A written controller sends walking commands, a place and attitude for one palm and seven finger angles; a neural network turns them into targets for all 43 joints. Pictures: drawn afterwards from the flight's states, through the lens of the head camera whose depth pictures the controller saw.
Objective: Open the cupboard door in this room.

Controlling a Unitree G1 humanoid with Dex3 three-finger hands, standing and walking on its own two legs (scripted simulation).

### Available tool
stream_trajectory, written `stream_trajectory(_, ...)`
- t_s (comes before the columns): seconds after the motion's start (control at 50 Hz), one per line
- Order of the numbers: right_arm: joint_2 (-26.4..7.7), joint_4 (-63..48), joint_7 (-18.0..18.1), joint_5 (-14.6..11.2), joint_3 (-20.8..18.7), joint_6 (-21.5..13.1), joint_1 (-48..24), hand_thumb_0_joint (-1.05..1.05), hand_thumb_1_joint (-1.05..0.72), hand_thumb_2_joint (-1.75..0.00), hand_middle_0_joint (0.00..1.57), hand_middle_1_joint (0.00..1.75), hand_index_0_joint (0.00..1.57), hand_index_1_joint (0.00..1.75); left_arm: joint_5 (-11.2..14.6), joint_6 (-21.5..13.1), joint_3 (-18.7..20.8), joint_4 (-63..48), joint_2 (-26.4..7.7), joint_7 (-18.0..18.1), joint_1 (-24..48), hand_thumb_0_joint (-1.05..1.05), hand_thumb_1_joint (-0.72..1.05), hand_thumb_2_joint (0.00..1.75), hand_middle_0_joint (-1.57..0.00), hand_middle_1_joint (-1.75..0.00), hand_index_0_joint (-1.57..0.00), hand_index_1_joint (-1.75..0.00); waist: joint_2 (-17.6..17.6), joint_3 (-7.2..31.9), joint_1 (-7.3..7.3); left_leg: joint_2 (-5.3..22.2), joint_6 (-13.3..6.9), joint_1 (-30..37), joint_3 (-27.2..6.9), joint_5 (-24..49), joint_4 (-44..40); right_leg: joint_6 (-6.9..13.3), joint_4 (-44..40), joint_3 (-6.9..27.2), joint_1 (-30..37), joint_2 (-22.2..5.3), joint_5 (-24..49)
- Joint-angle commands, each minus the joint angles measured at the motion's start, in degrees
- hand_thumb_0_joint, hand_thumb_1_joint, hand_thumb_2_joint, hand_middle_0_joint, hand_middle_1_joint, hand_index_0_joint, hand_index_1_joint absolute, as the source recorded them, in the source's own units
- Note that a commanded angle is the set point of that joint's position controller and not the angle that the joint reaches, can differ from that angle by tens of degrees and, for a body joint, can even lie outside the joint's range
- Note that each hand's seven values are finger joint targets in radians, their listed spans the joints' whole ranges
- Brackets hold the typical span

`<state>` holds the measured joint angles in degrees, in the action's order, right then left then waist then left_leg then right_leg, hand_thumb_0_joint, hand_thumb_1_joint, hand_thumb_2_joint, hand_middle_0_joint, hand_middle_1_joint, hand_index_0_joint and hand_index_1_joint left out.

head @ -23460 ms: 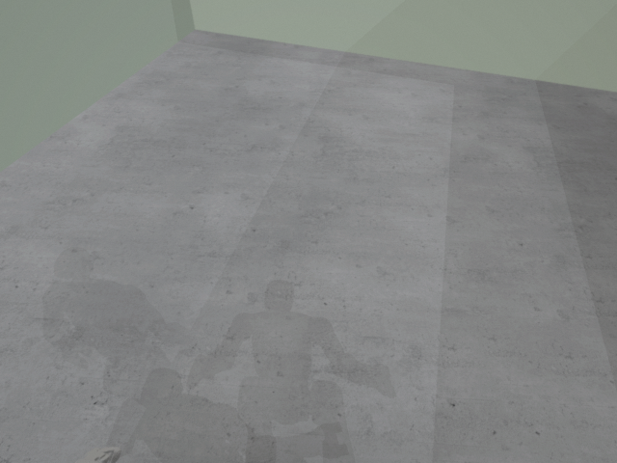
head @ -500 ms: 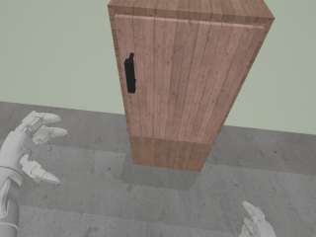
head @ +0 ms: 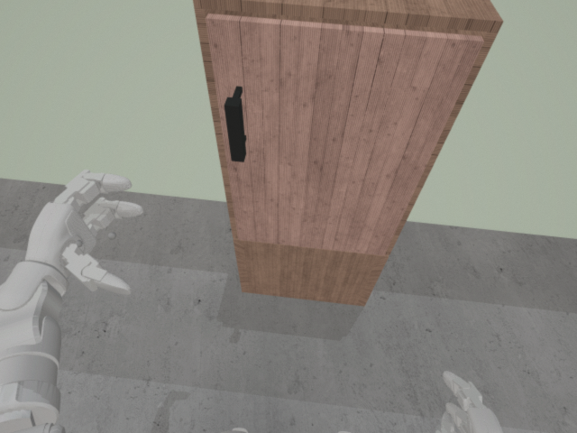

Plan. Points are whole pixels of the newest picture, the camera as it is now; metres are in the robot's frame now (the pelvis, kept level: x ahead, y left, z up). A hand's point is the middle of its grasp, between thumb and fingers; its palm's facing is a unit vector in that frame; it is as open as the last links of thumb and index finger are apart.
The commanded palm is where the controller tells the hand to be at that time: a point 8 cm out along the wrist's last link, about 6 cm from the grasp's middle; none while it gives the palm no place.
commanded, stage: move the hooked fingers beside the handle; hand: left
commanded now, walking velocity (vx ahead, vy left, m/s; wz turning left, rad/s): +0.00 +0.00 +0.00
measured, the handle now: (238, 124) +0.61 +0.12 +0.07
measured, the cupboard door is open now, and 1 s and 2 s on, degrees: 0 0 0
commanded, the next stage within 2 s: none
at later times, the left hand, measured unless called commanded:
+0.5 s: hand (147, 191) +0.42 +0.23 +0.09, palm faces -0.08 -1.00 +0.00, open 14.0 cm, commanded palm +0.41 +0.28 +0.08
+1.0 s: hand (179, 154) +0.51 +0.20 +0.09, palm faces -0.08 -1.00 -0.01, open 14.0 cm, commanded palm +0.49 +0.26 +0.08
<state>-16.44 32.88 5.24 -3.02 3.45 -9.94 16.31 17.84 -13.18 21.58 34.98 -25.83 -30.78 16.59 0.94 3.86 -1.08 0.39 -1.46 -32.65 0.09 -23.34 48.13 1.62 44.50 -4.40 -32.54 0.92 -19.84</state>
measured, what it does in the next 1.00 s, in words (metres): stands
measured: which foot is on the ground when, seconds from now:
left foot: down 0.00-1.00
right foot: down 0.00-1.00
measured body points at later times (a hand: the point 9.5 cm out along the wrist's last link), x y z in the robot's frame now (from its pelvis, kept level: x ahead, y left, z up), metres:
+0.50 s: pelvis +0.01 +0.01 +0.00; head +0.07 +0.02 +0.44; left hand +0.42 +0.29 +0.09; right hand +0.07 -0.26 -0.11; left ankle +0.01 +0.10 -0.70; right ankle +0.03 -0.11 -0.70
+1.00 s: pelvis +0.00 +0.01 -0.02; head +0.11 +0.02 +0.42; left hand +0.50 +0.26 +0.09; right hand +0.01 -0.27 -0.12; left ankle +0.01 +0.10 -0.70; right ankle +0.03 -0.11 -0.70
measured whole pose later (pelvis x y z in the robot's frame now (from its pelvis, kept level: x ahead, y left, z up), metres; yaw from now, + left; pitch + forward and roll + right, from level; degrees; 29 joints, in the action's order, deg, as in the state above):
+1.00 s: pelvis +0.00 +0.01 -0.02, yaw -2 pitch +18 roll -2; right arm -16.6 35.2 2.1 -1.0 3.0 1.0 23.1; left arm 7.0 -19.4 24.2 68.9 -34.2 -23.1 51.7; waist 0.6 5.0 -9.3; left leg 1.6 -1.9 -46.4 1.6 -25.3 53.7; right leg 1.2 49.3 -2.9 -46.7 2.0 -20.5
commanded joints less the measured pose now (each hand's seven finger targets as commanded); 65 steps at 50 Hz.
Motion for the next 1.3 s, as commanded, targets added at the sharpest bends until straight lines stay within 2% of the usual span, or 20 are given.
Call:
stream_trajectory(0.0,-8.4,-6.7,0.5,-0.1,-3.4,-1.5,0.2,0.00,-0.90,-0.90,0.20,0.30,0.20,0.30,0.7,-3.1,3.6,-6.9,-15.2,1.2,21.3,0.00,-0.50,0.30,-0.30,-1.20,-0.30,-1.20,2.2,12.7,-1.33,-0.5,0.3,4.3,-2.4,9.8,-8.2,0.1,-5.5,3.2,5.8,0.3,7.2)
stream_trajectory(0.1,-8.5,-6.6,0.0,0.2,-3.8,-0.2,2.1,0.00,-0.90,-0.90,0.20,0.30,0.20,0.30,-0.9,-4.6,4.4,-5.3,-16.9,2.8,26.4,0.00,-0.50,0.30,-0.30,-1.20,-0.30,-1.20,5.0,17.4,-1.07,-0.5,0.4,5.5,-2.2,12.3,-7.5,0.3,-4.3,3.5,6.6,0.3,9.5)
stream_trajectory(0.14,-8.6,-6.5,-0.3,0.4,-3.9,0.5,3.3,0.00,-0.90,-0.90,0.20,0.30,0.20,0.30,-0.7,-5.2,5.5,-4.4,-17.8,2.9,25.5,0.00,-0.50,0.30,-0.30,-1.20,-0.30,-1.20,3.3,19.5,-0.72,-0.3,0.4,5.8,-2.1,16.0,-6.9,0.3,-3.4,3.4,8.1,0.6,13.3)
stream_trajectory(0.22,-8.9,-5.8,-0.5,0.4,-3.9,1.7,4.3,0.00,-0.90,-0.90,0.20,0.30,0.20,0.30,-1.0,-5.7,3.7,-0.8,-16.5,2.7,30.6,0.00,-0.50,0.30,-0.30,-1.20,-0.30,-1.20,2.9,17.4,-2.05,-0.3,0.2,4.0,-1.7,15.1,-6.6,0.2,-3.4,3.6,6.8,0.7,13.3)
stream_trajectory(0.26,-9.1,-5.5,-0.6,0.5,-4.3,2.2,5.3,0.00,-0.90,-0.90,0.20,0.30,0.20,0.30,-1.6,-6.0,5.9,0.1,-18.9,2.9,30.4,0.00,-0.50,0.30,-0.30,-1.20,-0.30,-1.20,3.0,20.1,-1.55,-0.1,0.2,4.7,-1.8,16.2,-6.5,0.1,-3.1,3.6,7.4,0.7,14.1)
stream_trajectory(0.3,-8.6,-5.4,-0.8,0.4,-4.3,2.7,5.5,0.00,-0.90,-0.90,0.20,0.30,0.20,0.30,-1.9,-6.4,3.1,0.0,-15.9,3.0,32.1,0.00,-0.50,0.30,-0.30,-1.20,-0.30,-1.20,5.4,19.8,-2.43,-0.1,0.3,5.7,-1.6,17.2,-6.4,0.0,-3.1,3.5,5.8,0.7,14.6)
stream_trajectory(0.36,-9.1,-4.7,-0.9,0.6,-4.4,3.5,6.7,0.00,-0.90,-0.90,0.20,0.30,0.20,0.30,-2.0,-6.8,4.3,2.8,-17.3,3.2,34.0,0.00,-0.50,0.30,-0.30,-1.20,-0.30,-1.20,3.3,20.2,-2.56,0.2,0.3,5.6,-2.0,18.7,-6.0,0.1,-2.8,3.3,5.6,1.0,15.6)
stream_trajectory(0.44,-9.3,-4.0,-1.2,0.8,-4.5,4.6,7.7,0.00,-0.90,-0.90,0.20,0.30,0.20,0.30,-3.1,-7.5,4.5,4.9,-18.8,3.9,38.3,0.00,-0.50,0.30,-0.30,-1.20,-0.30,-1.20,5.4,21.1,-3.00,0.3,0.4,6.0,-2.2,19.0,-5.5,0.2,-2.2,3.3,4.1,1.0,15.3)
stream_trajectory(0.54,-9.3,-3.5,-1.5,0.9,-4.5,6.0,8.7,0.00,-0.90,-0.90,0.20,0.30,0.20,0.30,-4.0,-8.4,3.1,9.0,-18.1,4.5,42.2,0.00,-0.50,0.30,-0.30,-1.20,-0.30,-1.20,5.1,21.2,-3.88,0.5,0.5,5.7,-2.3,19.5,-4.7,0.2,-1.6,3.1,2.4,1.2,15.3)
stream_trajectory(0.58,-9.5,-2.7,-1.5,1.0,-4.4,6.6,9.3,0.00,-0.90,-0.90,0.20,0.30,0.20,0.30,-4.7,-8.3,2.9,13.0,-18.3,5.1,45.6,0.00,-0.50,0.30,-0.30,-1.20,-0.30,-1.20,2.8,19.0,-5.04,0.5,0.1,3.5,-2.3,16.6,-4.5,-0.1,-1.9,3.2,1.2,1.2,13.6)
stream_trajectory(0.64,-9.4,-2.6,-1.7,1.2,-4.5,7.1,10.1,0.00,-0.90,-0.90,0.20,0.30,0.20,0.30,-5.7,-9.7,2.7,11.8,-18.9,5.5,48.9,0.00,-0.50,0.30,-0.30,-1.20,-0.30,-1.20,7.9,23.8,-4.75,0.6,0.6,7.0,-2.7,20.4,-3.5,0.2,-0.7,3.2,0.2,1.1,14.9)
stream_trajectory(0.7,-9.7,-1.8,-1.9,1.3,-4.4,8.0,10.8,0.00,-0.90,-0.90,0.20,0.30,0.20,0.30,-6.3,-9.6,2.3,16.8,-18.8,6.2,51.1,0.00,-0.50,0.30,-0.30,-1.20,-0.30,-1.20,3.3,21.0,-6.23,0.8,0.2,3.7,-2.8,17.0,-3.1,-0.2,-0.9,3.2,-1.2,1.3,13.0)
stream_trajectory(0.72,-9.9,-1.7,-1.8,1.4,-4.3,8.2,11.2,0.00,-0.90,-0.90,0.20,0.30,0.20,0.30,-6.3,-9.6,3.0,18.2,-19.9,6.3,52.2,0.00,-0.50,0.30,-0.30,-1.20,-0.30,-1.20,1.8,20.6,-6.54,0.8,-0.1,2.3,-2.9,16.3,-2.9,-0.1,-0.8,3.2,-1.0,1.4,12.9)
stream_trajectory(0.76,-10.0,-1.4,-1.8,1.4,-4.2,8.5,11.5,0.00,-0.90,-0.90,0.20,0.30,0.20,0.30,-7.5,-9.5,2.5,19.4,-20.6,6.7,55.9,0.00,-0.50,0.30,-0.30,-1.20,-0.30,-1.20,5.6,20.5,-7.17,0.7,0.0,1.8,-2.8,14.6,-2.7,-0.2,-0.5,3.5,-2.7,1.1,11.5)
stream_trajectory(0.84,-10.1,-1.1,-2.1,2.0,-4.3,9.0,13.3,0.00,-0.90,-0.90,0.20,0.30,0.20,0.30,-8.3,-10.3,3.2,18.9,-22.0,7.7,59.6,0.00,-0.50,0.30,-0.30,-1.20,-0.30,-1.20,5.9,26.0,-7.94,0.8,0.0,3.7,-3.0,17.9,-1.3,-0.3,0.3,3.6,-2.5,1.4,13.7)
stream_trajectory(0.94,-10.3,-1.0,-2.3,2.3,-4.1,10.2,15.2,0.00,-0.90,-0.90,0.20,0.30,0.20,0.30,-9.7,-9.9,5.2,21.5,-25.8,7.8,60.4,0.00,-0.50,0.30,-0.30,-1.20,-0.30,-1.20,7.7,27.6,-7.69,0.8,-0.1,2.1,-2.6,20.5,-0.2,-0.4,1.1,3.9,-1.2,1.6,16.5)
stream_trajectory(1.02,-10.5,-1.0,-2.6,2.5,-4.1,11.2,16.5,0.00,-0.90,-0.90,0.20,0.30,0.20,0.30,-9.6,-9.2,4.9,23.6,-25.2,8.0,61.4,0.00,-0.50,0.30,-0.30,-1.20,-0.30,-1.20,5.4,25.8,-8.75,0.9,-0.4,0.5,-2.5,20.2,0.1,-0.4,0.7,3.8,-1.4,2.0,16.8)
stream_trajectory(1.16,-10.8,0.0,-2.8,3.1,-4.1,12.3,18.9,0.00,-0.90,-0.90,0.20,0.30,0.20,0.30,-11.6,-9.1,5.6,25.3,-27.9,9.4,67.0,0.00,-0.50,0.30,-0.30,-1.20,-0.30,-1.20,8.6,27.4,-10.14,1.1,-0.3,0.9,-2.8,20.5,0.9,-0.5,0.7,3.9,-3.6,2.1,16.2)
stream_trajectory(1.18,-10.7,0.1,-3.0,3.2,-4.1,12.3,19.0,0.00,-0.90,-0.90,0.20,0.30,0.20,0.30,-11.7,-9.1,4.1,25.0,-26.1,9.5,68.1,0.00,-0.50,0.30,-0.30,-1.20,-0.30,-1.20,8.8,27.0,-10.86,1.1,-0.4,1.2,-2.7,20.3,0.9,-0.6,0.4,3.7,-4.3,2.1,15.9)
stream_trajectory(1.28,-11.2,0.0,-2.9,3.5,-3.5,12.8,20.4,0.00,-0.90,-0.90,0.20,0.30,0.20,0.30,-13.3,-8.0,6.0,29.4,-30.5,10.4,69.2,0.00,-0.50,0.30,-0.30,-1.20,-0.30,-1.20,7.2,25.9,-11.39,1.1,-0.8,-3.3,-2.5,18.3,1.7,-0.7,0.6,4.1,-3.6,2.2,15.5)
